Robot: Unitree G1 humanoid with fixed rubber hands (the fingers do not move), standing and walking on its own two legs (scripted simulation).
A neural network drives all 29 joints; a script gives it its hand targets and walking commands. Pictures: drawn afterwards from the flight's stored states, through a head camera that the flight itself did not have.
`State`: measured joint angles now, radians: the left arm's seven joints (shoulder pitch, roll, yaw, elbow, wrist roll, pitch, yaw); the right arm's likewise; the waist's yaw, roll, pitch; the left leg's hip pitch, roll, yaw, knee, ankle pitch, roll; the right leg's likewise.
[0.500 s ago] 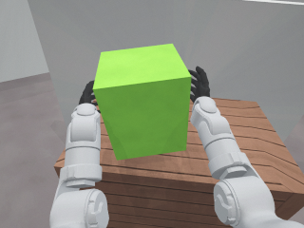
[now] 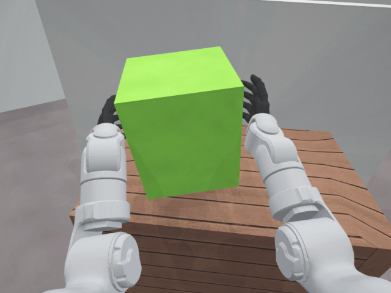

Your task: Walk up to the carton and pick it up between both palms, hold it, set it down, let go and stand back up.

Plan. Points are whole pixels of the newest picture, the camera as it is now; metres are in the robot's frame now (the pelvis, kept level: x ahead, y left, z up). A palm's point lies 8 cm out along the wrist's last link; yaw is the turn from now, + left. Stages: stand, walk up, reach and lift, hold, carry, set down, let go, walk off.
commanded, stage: reach and lift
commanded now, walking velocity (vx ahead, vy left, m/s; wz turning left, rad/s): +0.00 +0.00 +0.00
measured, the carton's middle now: (183, 123) +0.44 -0.02 +0.19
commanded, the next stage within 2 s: hold in 0.74 s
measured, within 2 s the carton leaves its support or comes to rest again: neither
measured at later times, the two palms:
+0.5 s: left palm (100, 125) +0.37 +0.15 +0.24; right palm (254, 104) +0.37 -0.14 +0.27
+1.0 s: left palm (96, 121) +0.36 +0.15 +0.25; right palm (257, 97) +0.36 -0.14 +0.29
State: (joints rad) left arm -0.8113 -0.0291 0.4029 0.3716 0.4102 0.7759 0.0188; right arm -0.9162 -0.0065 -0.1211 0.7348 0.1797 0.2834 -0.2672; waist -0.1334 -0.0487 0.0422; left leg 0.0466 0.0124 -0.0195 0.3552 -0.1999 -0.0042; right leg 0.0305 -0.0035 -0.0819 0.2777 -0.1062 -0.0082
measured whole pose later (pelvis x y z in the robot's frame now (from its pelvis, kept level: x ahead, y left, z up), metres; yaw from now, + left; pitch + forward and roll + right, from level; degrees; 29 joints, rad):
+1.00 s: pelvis +0.00 -0.01 +0.00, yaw +1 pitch -11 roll -1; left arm -0.84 -0.01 0.41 0.32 0.40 0.90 -0.01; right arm -1.00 -0.04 -0.08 0.68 0.25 0.46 -0.32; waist -0.12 -0.02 -0.02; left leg 0.02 0.01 -0.04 0.36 -0.19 -0.01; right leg 0.01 0.00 -0.09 0.29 -0.11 -0.01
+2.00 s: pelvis +0.00 -0.01 +0.00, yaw +2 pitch -10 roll -1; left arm -0.88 0.01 0.43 0.36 0.40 0.91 -0.02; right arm -1.04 -0.04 -0.08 0.69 0.26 0.54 -0.34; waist -0.12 -0.01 -0.06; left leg -0.01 0.01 -0.06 0.36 -0.19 -0.02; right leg -0.02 0.01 -0.08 0.30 -0.12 -0.02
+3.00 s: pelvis +0.00 -0.02 +0.00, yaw +2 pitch -10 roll -1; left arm -0.89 0.02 0.45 0.38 0.41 0.90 -0.03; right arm -1.04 -0.04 -0.07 0.70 0.26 0.56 -0.35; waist -0.12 -0.01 -0.08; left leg -0.01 0.01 -0.07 0.36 -0.18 -0.02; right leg -0.01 0.02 -0.07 0.29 -0.11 -0.03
